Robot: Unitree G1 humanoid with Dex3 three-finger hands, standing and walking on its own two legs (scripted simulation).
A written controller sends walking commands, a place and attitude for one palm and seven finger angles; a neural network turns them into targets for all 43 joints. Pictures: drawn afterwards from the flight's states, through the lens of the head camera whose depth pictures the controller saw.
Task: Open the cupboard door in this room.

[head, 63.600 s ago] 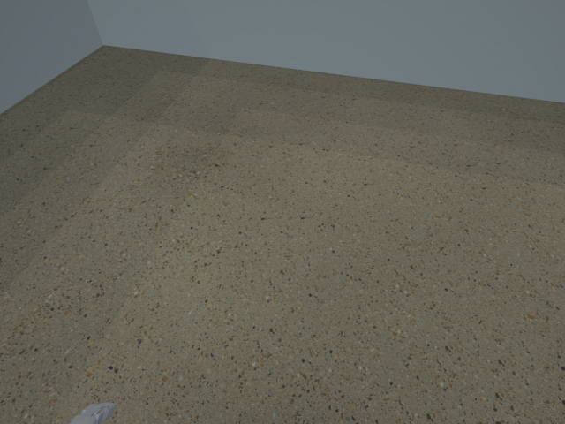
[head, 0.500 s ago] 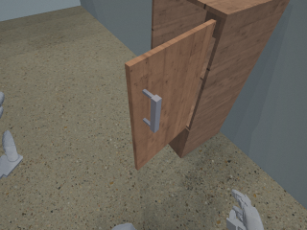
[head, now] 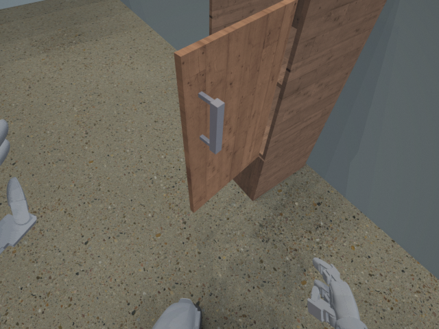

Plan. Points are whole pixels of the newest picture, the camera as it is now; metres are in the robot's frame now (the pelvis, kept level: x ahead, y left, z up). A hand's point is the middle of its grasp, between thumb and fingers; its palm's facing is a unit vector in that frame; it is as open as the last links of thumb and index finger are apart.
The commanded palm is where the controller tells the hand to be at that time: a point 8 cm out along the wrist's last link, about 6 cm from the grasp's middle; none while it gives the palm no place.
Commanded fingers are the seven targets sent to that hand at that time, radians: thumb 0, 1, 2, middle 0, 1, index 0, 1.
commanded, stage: stop stepping back and stand still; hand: left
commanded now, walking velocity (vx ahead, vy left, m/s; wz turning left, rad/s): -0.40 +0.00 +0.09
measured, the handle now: (209, 123) +0.52 +0.10 +0.05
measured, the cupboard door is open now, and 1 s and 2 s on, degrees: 100 100 100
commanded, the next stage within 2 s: let the arm hang, fingers relaxed in 1.36 s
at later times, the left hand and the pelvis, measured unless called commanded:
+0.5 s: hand out of the picture +0.13 +0.26 +0.17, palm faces +0.45 -0.74 -0.51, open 7.4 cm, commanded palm +0.08 +0.29 +0.19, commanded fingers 0.00 0.90 0.90 -0.20 -0.30 -0.20 -0.30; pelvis -0.05 -0.02 +0.01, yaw +1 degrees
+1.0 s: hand out of the picture +0.12 +0.27 +0.18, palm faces +0.42 -0.77 -0.47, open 7.4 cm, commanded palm +0.06 +0.31 +0.19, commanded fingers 0.00 0.90 0.90 -0.20 -0.30 -0.20 -0.30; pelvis -0.08 +0.01 +0.01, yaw +1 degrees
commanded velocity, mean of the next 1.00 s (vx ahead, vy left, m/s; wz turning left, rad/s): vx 0.07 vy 0.03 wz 0.00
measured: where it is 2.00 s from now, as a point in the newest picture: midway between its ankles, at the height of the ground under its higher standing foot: outside the picture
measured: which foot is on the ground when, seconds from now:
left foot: up 0.00-0.08, down 0.10-0.48, up 0.50-0.72, down 0.74-1.00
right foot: down 0.00-0.12, up 0.14-0.44, down 0.46-1.00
